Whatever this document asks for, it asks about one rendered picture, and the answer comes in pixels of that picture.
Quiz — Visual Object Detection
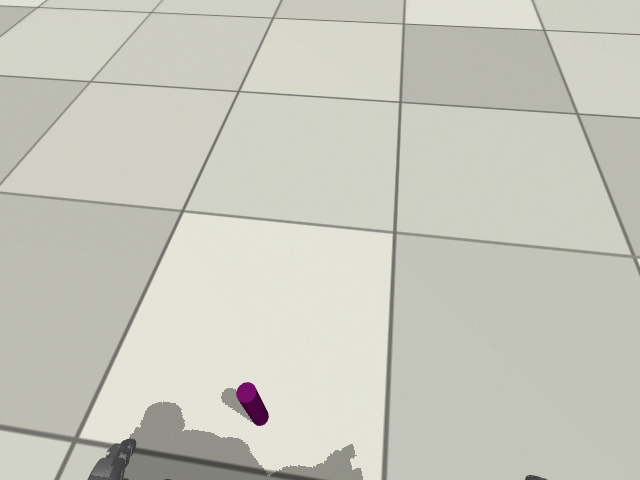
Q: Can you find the left robot hand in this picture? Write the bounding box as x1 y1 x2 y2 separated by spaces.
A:
87 438 171 480

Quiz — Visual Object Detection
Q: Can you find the can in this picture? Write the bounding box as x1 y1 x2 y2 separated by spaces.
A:
236 382 269 426

